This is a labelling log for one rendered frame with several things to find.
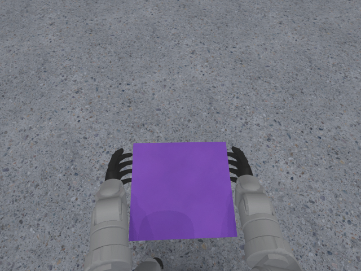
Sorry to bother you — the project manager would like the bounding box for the robot right hand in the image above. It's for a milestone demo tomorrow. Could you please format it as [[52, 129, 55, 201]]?
[[227, 146, 253, 183]]

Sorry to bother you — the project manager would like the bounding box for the left robot foot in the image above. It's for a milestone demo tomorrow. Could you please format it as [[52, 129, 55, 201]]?
[[153, 257, 163, 269]]

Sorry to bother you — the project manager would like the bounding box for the carton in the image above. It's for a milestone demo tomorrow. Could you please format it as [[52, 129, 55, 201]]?
[[129, 142, 237, 241]]

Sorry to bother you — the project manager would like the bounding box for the left robot shin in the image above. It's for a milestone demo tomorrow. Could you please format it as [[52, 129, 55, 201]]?
[[145, 258, 159, 265]]

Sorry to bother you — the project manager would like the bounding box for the robot right forearm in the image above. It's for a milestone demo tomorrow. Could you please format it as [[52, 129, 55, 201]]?
[[235, 175, 303, 271]]

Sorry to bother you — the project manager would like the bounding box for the robot left forearm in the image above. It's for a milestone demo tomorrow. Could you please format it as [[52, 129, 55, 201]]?
[[83, 179, 133, 271]]

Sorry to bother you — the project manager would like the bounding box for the robot left hand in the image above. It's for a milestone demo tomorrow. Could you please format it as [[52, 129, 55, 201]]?
[[105, 148, 133, 184]]

